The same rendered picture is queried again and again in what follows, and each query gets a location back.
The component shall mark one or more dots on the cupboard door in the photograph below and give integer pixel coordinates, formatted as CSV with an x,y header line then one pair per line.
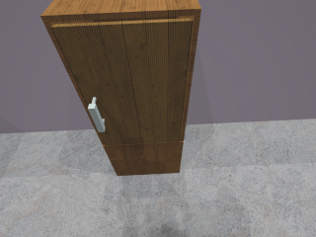
x,y
137,71

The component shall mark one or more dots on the handle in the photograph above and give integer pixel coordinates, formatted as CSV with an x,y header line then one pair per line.
x,y
96,117

